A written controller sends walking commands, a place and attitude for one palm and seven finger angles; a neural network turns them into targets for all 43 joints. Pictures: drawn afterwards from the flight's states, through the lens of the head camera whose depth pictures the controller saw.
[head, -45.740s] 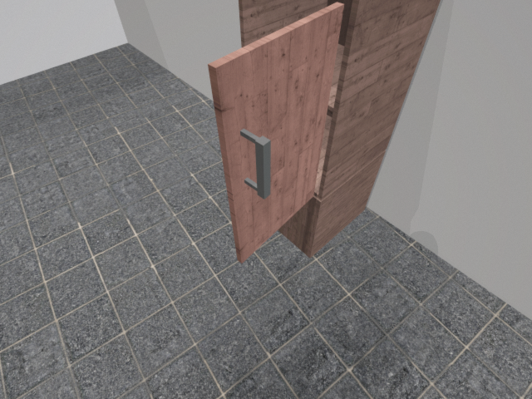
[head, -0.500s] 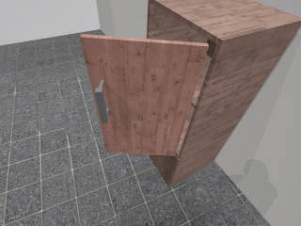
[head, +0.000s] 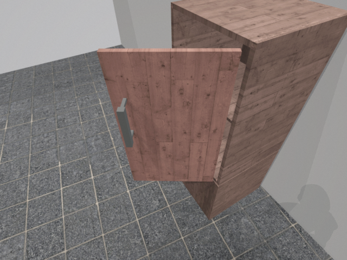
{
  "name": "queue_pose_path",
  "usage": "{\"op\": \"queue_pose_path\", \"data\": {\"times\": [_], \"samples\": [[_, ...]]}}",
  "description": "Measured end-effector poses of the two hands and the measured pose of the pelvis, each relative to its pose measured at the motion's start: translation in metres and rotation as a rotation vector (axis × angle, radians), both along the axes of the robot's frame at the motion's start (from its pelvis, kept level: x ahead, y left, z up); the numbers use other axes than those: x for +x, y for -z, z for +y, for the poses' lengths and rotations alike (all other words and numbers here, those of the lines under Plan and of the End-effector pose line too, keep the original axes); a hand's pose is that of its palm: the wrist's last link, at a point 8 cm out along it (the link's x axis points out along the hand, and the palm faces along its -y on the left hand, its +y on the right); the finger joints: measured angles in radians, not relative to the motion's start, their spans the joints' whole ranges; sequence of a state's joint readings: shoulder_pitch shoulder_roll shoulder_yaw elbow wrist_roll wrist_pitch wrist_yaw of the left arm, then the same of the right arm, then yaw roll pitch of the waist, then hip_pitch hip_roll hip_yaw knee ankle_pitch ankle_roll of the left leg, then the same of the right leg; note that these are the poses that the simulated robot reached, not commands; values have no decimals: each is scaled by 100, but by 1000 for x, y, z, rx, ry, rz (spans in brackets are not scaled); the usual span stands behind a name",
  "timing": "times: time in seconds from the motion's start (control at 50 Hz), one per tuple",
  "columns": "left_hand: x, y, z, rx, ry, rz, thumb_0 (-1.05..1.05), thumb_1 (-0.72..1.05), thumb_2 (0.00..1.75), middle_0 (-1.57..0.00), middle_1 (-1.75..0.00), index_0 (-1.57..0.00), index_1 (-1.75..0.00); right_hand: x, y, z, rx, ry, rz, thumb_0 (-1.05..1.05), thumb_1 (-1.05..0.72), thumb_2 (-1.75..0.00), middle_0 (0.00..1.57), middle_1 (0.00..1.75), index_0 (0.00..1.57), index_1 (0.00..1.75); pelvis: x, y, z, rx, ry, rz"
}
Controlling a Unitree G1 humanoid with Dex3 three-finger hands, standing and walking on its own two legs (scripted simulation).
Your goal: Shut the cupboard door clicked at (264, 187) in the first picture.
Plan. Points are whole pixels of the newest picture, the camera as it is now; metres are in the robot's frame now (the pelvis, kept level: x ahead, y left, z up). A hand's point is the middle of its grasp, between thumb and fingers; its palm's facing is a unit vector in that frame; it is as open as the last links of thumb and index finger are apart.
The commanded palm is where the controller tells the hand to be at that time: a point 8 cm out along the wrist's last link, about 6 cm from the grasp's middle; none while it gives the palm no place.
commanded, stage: look again from close up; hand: left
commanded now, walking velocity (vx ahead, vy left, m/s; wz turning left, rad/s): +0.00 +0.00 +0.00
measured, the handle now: (127, 123) +0.48 +0.17 +0.04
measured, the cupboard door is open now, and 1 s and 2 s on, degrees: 58 58 58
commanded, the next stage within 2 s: raise the hand and make a fist in 0.20 s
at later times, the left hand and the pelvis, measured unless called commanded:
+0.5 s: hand (108, 221) +0.22 +0.17 -0.01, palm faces +0.20 -0.98 -0.05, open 7.1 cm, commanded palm +0.12 +0.22 -0.05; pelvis +0.01 -0.02 -0.02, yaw +1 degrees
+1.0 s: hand (113, 236) +0.18 +0.15 -0.02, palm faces -0.03 -1.00 -0.02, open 4.8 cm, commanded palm +0.15 +0.21 -0.02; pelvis -0.01 -0.04 -0.09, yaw +1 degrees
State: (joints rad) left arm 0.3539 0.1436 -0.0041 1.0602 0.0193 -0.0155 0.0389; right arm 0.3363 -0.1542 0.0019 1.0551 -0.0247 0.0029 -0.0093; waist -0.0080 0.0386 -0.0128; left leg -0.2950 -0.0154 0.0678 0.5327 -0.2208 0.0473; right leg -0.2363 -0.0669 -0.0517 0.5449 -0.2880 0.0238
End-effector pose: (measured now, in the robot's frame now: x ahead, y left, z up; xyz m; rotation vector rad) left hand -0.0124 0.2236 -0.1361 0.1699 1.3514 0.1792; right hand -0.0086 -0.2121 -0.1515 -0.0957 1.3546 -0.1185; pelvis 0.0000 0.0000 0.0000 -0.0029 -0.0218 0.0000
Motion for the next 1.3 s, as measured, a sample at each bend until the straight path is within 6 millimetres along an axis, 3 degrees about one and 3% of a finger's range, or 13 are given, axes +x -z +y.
{"op": "queue_pose_path", "data": {"times": [0.14,0.32,0.36,0.46,0.52,0.6,0.68,0.74,0.78,0.84,0.98,1.14,1.3], "samples": [[18,-4,4,6,23,-12,0,91,90,-19,-30,-20,-29,13,-5,-8,-17,-4,-14,2,-92,-90,20,30,20,30,6,-3,-1,8,9,6],[35,0,-6,-15,39,-4,0,91,90,-20,-30,-20,-29,31,-11,-18,-41,-12,-9,1,-92,-90,20,30,20,30,16,-5,-5,3,14,9],[67,-18,0,-19,-40,-180,1,91,90,-20,-30,-20,-30,44,-19,-25,-87,-19,-106,1,-92,-89,20,30,20,30,16,-3,-7,2,12,8],[173,-109,-3,-4,-30,-887,1,91,90,-22,-32,-22,-32,102,-41,-45,-138,-41,-480,2,-91,-89,20,30,20,30,16,8,-12,1,-20,54],[203,-135,-10,-58,23,-1195,1,91,90,-25,-36,-25,-36,143,-50,-57,-149,-73,-652,1,-91,-89,20,30,20,30,11,23,-18,3,-9,120],[194,-126,-21,-128,177,-1405,0,91,90,-30,-42,-31,-42,194,-52,-70,-170,-136,-814,1,-91,-90,20,30,20,30,4,56,-29,10,7,201],[159,-89,-19,-159,145,-1302,0,90,90,-37,-49,-38,-49,232,-46,-73,-177,-181,-902,1,-91,-90,20,30,20,30,1,83,-37,4,-4,234],[136,-78,-14,-115,77,-1241,1,90,90,-43,-55,-43,-55,248,-37,-65,-163,-205,-927,1,-91,-90,20,30,20,30,0,94,-41,-13,-17,246],[130,-84,-12,-79,76,-1262,1,90,90,-46,-59,-47,-59,250,-29,-57,-147,-222,-921,1,-91,-90,20,30,19,30,-1,98,-43,-26,-25,249],[138,-101,-14,-66,130,-1347,2,90,90,-52,-65,-52,-65,244,-13,-45,-113,-234,-883,1,-91,-90,20,30,20,30,-4,102,-46,-41,-32,251],[175,-116,-20,-169,218,-1317,1,90,90,-64,-79,-65,-79,194,12,-33,-49,-125,-738,2,-90,-89,21,30,20,30,-9,93,-44,-40,-22,246],[174,-128,-5,-125,168,-1295,1,90,90,-79,-95,-79,-94,143,4,-52,-126,-57,-643,2,-90,-89,21,30,20,30,-8,78,-32,-30,-8,233],[179,-131,-1,-152,186,-1332,1,90,90,-94,-111,-94,-110,144,-15,-60,-202,-77,-669,2,-90,-90,20,30,20,30,-8,73,-18,-41,-9,215]]}}
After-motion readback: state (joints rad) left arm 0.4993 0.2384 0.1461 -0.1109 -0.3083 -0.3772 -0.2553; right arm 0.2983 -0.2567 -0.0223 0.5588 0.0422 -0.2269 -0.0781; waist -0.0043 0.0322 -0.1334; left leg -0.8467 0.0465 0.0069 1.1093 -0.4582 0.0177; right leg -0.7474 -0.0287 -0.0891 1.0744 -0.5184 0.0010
